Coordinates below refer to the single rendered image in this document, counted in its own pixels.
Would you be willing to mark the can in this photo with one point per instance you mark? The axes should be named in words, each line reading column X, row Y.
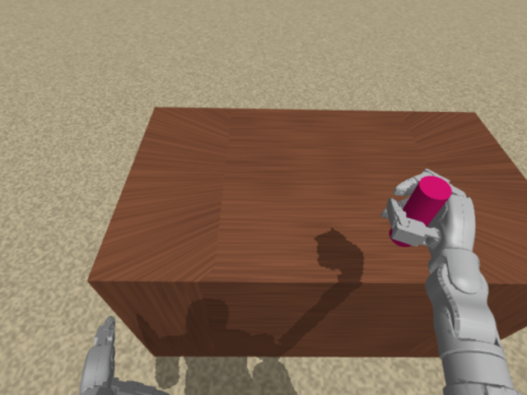
column 426, row 200

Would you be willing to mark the right robot arm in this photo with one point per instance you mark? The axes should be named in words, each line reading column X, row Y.
column 469, row 346

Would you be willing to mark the right robot hand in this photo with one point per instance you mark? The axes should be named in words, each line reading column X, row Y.
column 452, row 227

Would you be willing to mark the left robot hand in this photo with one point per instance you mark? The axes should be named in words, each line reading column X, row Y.
column 98, row 369

